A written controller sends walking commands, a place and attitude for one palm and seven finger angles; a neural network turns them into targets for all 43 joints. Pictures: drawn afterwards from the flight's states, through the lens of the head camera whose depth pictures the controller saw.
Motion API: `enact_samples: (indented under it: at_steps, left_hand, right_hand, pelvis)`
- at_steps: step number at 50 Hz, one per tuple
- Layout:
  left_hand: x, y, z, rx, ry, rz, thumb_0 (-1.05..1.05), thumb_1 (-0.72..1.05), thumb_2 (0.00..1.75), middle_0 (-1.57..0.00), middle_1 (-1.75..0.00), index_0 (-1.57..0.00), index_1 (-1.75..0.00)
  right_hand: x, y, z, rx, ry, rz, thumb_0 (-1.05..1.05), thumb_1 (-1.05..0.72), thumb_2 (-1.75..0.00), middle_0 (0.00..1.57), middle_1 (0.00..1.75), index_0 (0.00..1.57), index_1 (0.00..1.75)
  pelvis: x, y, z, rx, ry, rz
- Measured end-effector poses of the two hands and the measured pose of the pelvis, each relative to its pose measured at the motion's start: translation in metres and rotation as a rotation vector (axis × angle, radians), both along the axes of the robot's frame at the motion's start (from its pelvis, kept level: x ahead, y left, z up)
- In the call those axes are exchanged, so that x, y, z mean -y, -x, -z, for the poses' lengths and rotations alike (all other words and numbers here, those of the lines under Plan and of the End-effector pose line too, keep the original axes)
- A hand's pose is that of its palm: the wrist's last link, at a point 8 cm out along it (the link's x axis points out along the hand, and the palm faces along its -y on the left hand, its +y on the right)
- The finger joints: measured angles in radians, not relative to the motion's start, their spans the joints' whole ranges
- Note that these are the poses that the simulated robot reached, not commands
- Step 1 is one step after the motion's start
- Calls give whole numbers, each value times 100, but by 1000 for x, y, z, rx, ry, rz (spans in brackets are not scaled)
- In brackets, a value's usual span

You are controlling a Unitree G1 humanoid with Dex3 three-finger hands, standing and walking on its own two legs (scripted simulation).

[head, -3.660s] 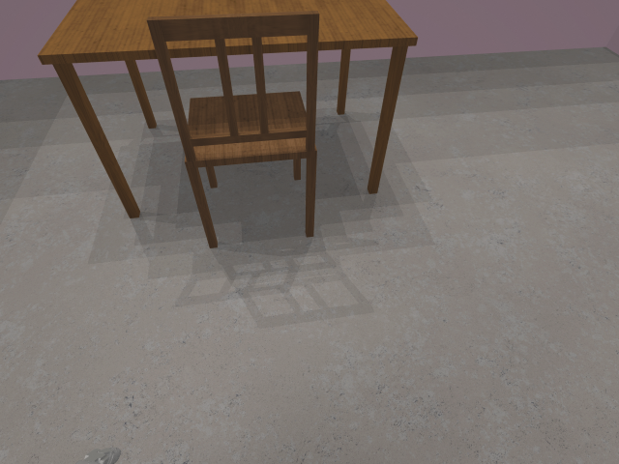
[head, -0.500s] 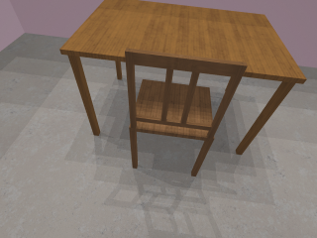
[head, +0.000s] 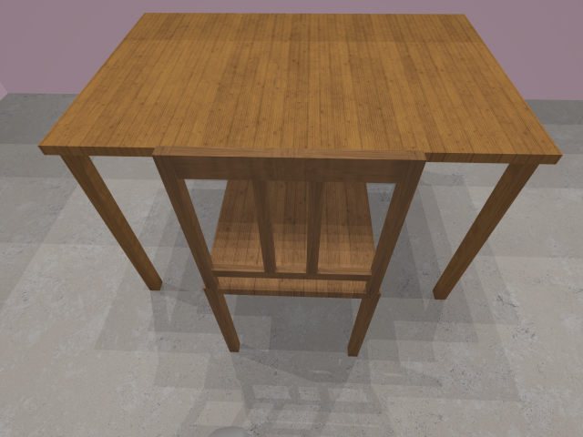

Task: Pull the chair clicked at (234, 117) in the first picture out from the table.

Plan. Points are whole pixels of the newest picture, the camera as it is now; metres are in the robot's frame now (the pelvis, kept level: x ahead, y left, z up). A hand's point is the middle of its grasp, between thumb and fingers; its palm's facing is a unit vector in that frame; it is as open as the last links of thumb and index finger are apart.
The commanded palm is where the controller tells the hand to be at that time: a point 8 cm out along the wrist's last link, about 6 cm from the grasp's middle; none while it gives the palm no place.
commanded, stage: come to a stop and stand still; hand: left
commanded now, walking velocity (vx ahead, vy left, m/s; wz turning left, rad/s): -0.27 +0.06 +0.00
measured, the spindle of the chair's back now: (265, 229) +0.50 +0.08 -0.09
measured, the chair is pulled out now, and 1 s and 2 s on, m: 0.00 0.00 0.00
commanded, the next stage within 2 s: look again from close up in 1.44 s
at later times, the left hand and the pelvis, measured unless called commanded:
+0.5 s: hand out of the picture +0.03 +0.21 -0.19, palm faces -0.01 -0.96 -0.26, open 7.4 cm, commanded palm none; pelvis +0.00 +0.01 -0.02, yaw -2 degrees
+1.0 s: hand out of the picture +0.03 +0.18 -0.18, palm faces +0.00 -0.98 -0.20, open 7.4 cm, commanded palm none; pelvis +0.02 +0.00 -0.01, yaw -1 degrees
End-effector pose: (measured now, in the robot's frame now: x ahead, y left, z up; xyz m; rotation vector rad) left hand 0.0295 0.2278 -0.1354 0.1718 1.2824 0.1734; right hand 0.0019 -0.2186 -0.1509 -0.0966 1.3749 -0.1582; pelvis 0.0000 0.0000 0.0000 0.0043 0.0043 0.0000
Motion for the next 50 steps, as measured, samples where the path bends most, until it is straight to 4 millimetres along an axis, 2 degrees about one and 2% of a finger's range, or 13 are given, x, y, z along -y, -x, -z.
enact_samples:
  at_steps: [4,8,13,18,21,25,32,36,40,45,50]
  left_hand:
    - [-2,-1,8,-48,31,-16,1,94,90,-20,-30,-20,-30]
    - [-11,-5,27,-82,64,-37,1,92,90,-20,-30,-20,-30]
    - [-22,-9,29,-107,60,-45,1,91,90,-20,-29,-20,-30]
    - [-29,-6,22,-114,31,-25,1,91,90,-20,-29,-19,-30]
    - [-29,-2,17,-109,6,-11,0,91,90,-20,-29,-19,-30]
    - [-25,7,16,-70,-41,27,0,91,90,-20,-29,-19,-30]
    - [-13,6,18,-8,-20,34,1,90,90,-20,-29,-20,-30]
    - [-9,-1,18,18,-5,35,1,90,90,-20,-29,-20,-30]
    - [-6,-4,18,16,6,35,1,90,90,-20,-29,-20,-30]
    - [-4,-4,18,-15,18,31,1,90,90,-20,-29,-20,-30]
    - [0,0,17,-55,27,23,1,90,90,-20,-29,-20,-30]
  right_hand:
    - [2,-41,-5,46,42,-22,2,-95,-90,20,30,20,29]
    - [-8,-72,-6,89,77,-40,1,-94,-90,19,30,20,29]
    - [-23,-94,-14,122,87,-66,1,-93,-90,20,30,20,29]
    - [-26,-102,-14,157,63,-65,0,-93,-90,20,30,20,30]
    - [-22,-97,-11,171,41,-54,0,-92,-90,20,30,20,30]
    - [-6,-84,2,196,22,-30,0,-91,-90,20,30,20,30]
    - [11,-34,7,138,40,-2,0,-91,-90,20,30,20,30]
    - [12,-5,8,58,41,7,1,-91,-90,20,30,20,30]
    - [8,16,6,-6,34,18,1,-91,-90,20,30,20,29]
    - [-1,23,3,-49,16,24,1,-91,-90,20,30,20,29]
    - [-10,10,2,-46,-2,18,1,-91,-90,20,30,20,30]
  pelvis:
    - [-10,-16,1,8,15,11]
    - [-23,-29,11,26,33,13]
    - [-29,-29,7,21,6,21]
    - [-27,-18,5,7,5,30]
    - [-21,-12,6,3,0,34]
    - [-12,-2,16,11,1,40]
    - [-7,0,20,47,9,11]
    - [-6,-1,19,35,5,6]
    - [-5,-5,17,23,3,5]
    - [-4,-13,13,14,4,7]
    - [-5,-21,10,10,3,13]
